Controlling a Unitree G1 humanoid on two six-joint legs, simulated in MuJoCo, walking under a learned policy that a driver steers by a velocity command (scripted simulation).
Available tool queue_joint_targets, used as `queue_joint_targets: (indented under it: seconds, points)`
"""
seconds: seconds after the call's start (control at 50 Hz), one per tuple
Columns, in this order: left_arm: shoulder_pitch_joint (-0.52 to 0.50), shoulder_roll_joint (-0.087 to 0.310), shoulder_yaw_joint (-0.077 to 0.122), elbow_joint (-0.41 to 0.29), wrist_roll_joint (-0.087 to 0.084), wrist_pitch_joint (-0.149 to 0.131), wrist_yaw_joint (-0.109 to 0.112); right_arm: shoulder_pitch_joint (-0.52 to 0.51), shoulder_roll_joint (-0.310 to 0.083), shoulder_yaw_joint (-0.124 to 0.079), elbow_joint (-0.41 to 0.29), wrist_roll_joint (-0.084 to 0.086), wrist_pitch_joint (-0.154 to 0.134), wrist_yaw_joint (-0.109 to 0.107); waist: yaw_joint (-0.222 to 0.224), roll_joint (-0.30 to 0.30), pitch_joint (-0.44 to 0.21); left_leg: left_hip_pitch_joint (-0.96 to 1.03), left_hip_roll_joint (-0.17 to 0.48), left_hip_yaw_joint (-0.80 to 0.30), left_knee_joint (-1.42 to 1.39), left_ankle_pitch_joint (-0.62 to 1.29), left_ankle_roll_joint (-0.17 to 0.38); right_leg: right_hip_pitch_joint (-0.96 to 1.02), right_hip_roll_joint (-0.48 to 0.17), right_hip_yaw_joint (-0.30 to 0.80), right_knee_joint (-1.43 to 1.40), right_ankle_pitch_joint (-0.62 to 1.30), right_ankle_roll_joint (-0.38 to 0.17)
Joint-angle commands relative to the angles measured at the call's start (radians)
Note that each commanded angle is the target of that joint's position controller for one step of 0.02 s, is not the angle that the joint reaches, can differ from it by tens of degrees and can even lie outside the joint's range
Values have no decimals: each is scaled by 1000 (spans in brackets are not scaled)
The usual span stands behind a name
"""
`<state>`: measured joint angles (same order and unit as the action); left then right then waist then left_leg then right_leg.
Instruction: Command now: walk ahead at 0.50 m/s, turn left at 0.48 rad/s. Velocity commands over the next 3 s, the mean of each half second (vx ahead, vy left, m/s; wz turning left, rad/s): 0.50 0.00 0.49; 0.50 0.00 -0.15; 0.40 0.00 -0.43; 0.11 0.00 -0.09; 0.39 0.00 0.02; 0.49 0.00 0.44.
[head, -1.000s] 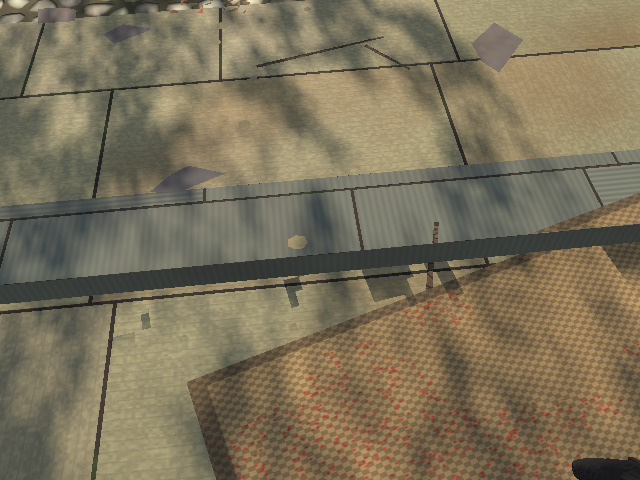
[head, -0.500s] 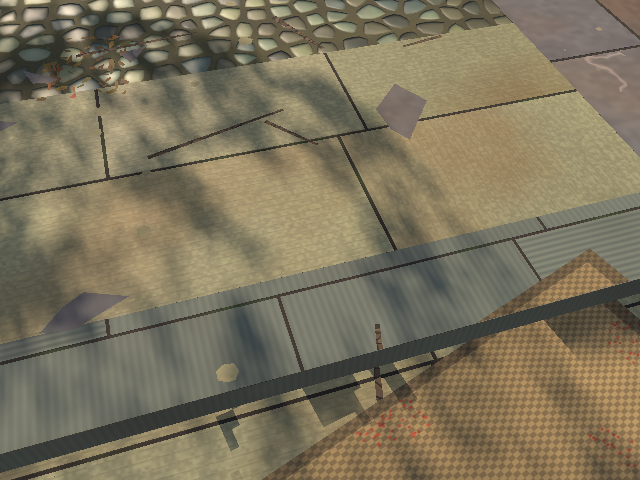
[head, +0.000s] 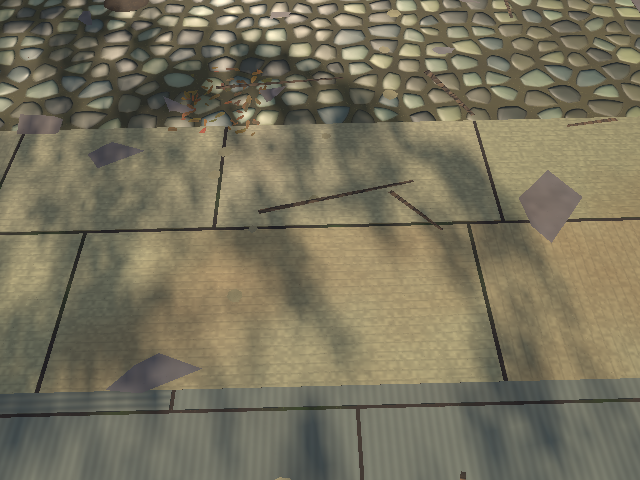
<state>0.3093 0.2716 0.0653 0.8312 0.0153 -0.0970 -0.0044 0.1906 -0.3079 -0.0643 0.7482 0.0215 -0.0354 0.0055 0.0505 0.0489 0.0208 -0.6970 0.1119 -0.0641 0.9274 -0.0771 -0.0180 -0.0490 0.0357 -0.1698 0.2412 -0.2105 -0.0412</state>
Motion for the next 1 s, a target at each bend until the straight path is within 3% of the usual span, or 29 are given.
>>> queue_joint_targets:
  seconds: [0.02, 0.1, 0.14, 0.18, 0.2, 0.22, 0.24, 0.26, 0.28, 0.3, 0.32, 0.36, 0.4, 0.44, 0.48, 0.54, 0.6, 0.68, 0.7, 0.72, 0.74, 0.76, 0.78, 0.8, 0.82, 0.84, 0.9, 0.94, 1.0]
  points:
    - [-79, 158, 35, -69, -6, -12, 13, -66, -10, 7, -80, -2, -13, 19, -6, -87, 39, 45, 7, 33, -152, 130, 8, -48, -269, 50, -122, 327, -130]
    - [-24, 181, 41, -40, -26, 22, 17, -149, -12, 11, -131, -6, 4, 38, 16, -93, 60, 6, -14, 88, -200, 17, 52, 107, -330, 23, -55, 437, -113]
    - [-44, 208, 47, -44, -35, 40, 23, -136, -37, -1, -151, -8, 10, 47, -17, -114, 28, 79, -59, 133, -235, -80, 91, 153, -331, -18, 51, 725, -85]
    - [-59, 236, 54, -50, -43, 55, 29, 1, -85, -32, -129, -8, 18, 48, -102, -143, -63, 280, -137, 186, -266, -148, 135, 143, -316, -44, 288, 986, -60]
    - [-87, 224, 48, -58, -51, 58, 29, 171, -131, -62, -83, -7, 21, 37, -199, -116, -142, 525, -174, 178, -373, -48, 172, 44, -273, -61, 507, 937, -26]
    - [-79, 162, 26, -81, -27, 43, 25, 295, -215, -92, -49, 0, 31, 13, -236, 32, -197, 811, -69, -31, -424, 66, 217, -234, -198, -56, 825, 477, 30]
    - [3, 35, -18, -134, -10, 10, 10, 228, -324, -98, -83, -11, 23, 7, -98, 262, -297, 1090, 213, -638, -528, 42, 443, -661, 20, 77, 1220, -353, 98]
    - [-86, 125, -4, -133, -32, -28, -7, 254, -238, -79, -97, -13, 11, 16, -195, 76, -382, 1098, 245, -743, -640, -160, 454, -773, -19, 282, 1286, -321, 81]
    - [-148, 130, -2, -153, -64, -42, -14, 237, -180, -63, -82, -18, 0, 17, -178, 27, -228, 997, 209, -614, -645, -249, 407, -845, -62, 259, 1258, -255, 55]
    - [-157, 114, -7, -156, -48, -47, -8, 178, -133, -48, -84, -13, -5, 19, -124, -66, -116, 832, 161, -506, -648, -227, 359, -822, -106, 248, 1171, -188, 47]
    - [-161, 121, -2, -150, -25, -41, -1, 113, -89, -32, -100, -16, -9, 17, -88, -62, -68, 707, 121, -427, -665, -150, 334, -762, -132, 247, 1097, -140, 52]
    - [-116, 117, 3, -148, -11, -14, -7, 61, -81, -22, -123, -33, -9, 3, -31, 6, -30, 552, 79, -339, -704, 11, 327, -674, -143, 225, 1096, -94, 79]
    - [-89, 56, -13, -138, -8, 8, -10, 125, -90, -20, -89, -35, -4, -12, -33, 32, -37, 530, 80, -277, -698, 149, 344, -752, -127, 171, 1290, -123, 111]
    - [-117, 7, -33, -154, -24, 25, -9, 216, -59, -5, -35, -27, 6, -17, -54, 35, 0, 543, 79, -250, -676, 76, 328, -968, -136, 155, 1511, -175, 117]
    - [-217, -28, -61, -225, -19, 25, -9, 248, -26, 15, -4, -22, 22, -19, -64, 18, 44, 487, 46, -225, -663, -65, 299, -1100, -151, 131, 1512, -167, 114]
    - [-350, -53, -92, -322, 16, 1, -13, 267, -40, 17, 13, -27, 39, -44, -86, -19, 12, 411, 11, -188, -730, -32, 274, -974, -154, 77, 1193, -3, 117]
    - [-406, -37, -86, -357, -17, -9, -15, 295, -84, 7, 49, -4, 14, -54, -90, 72, -13, 525, 71, -151, -855, 124, 258, -772, -131, 58, 844, 84, 64]
    - [-141, 83, -34, -303, -36, 13, -22, 264, -99, 11, 88, -23, 22, -30, 47, 201, -156, 851, 98, -13, -546, 1191, 171, -514, 13, -13, 686, -92, -69]
    - [-15, 116, -22, -274, -38, 21, -27, 218, -117, 5, 80, -21, 21, -28, 114, 170, -210, 841, 82, 16, -387, 1273, 151, -360, 15, 34, 568, 4, -103]
    - [123, 184, -4, -229, -17, 25, -31, 219, -103, 6, 48, -33, 12, -35, 132, -8, -299, 662, 30, 9, -114, 941, 133, -111, -104, 308, 473, 54, -158]
    - [171, 268, 24, -180, -3, 25, -36, 357, 47, 34, 27, -51, -8, -14, 23, -506, -416, 250, -231, -26, 308, -17, 65, 200, -320, 953, 150, -96, -346]
    - [116, 157, 0, -198, -6, 21, -16, 343, -23, 22, 58, -78, -42, 21, 24, -397, -409, 99, -227, -138, 607, -252, 66, 199, -372, 1203, 7, -238, -329]
    - [43, 103, -12, -191, -18, 21, -8, 209, -63, 5, 16, -33, -61, 39, 13, -233, -192, -26, -185, -117, 705, -261, 76, 47, -362, 1045, 35, -318, -280]
    - [47, 88, -15, -170, -19, 20, -13, 90, -42, 17, -33, -17, -66, 37, 12, -52, -87, -47, -148, -71, 721, -254, 93, -83, -328, 891, 48, -293, -243]
    - [34, 66, -22, -143, -7, 13, -22, 23, -13, 22, -71, -16, -70, 35, -29, 7, -9, -55, -104, -49, 669, -231, 113, -195, -281, 740, 35, -185, -221]
    - [13, 29, -34, -134, 8, 8, -25, 35, 1, 24, -83, -12, -63, 32, -71, -33, -9, -15, -70, -45, 630, -200, 125, -242, -224, 628, 16, -115, -199]
    - [-18, 33, -26, -130, -24, 4, -26, 64, 6, 33, -96, -24, -51, 12, -109, -71, -5, 6, -36, -3, 395, -136, 82, -258, -127, 442, -27, 34, -201]
    - [28, 66, -16, -124, -26, -1, -18, -4, -9, 27, -117, -50, -46, -2, -84, -74, -15, 6, -39, 31, 262, -83, 36, -245, -131, 413, -45, 201, -212]
    - [87, 103, 1, -117, -29, 8, 7, -137, 17, 34, -156, -35, -54, -8, -31, -106, -18, 17, -60, 34, -49, 35, -16, -196, -129, 395, -61, 219, -203]
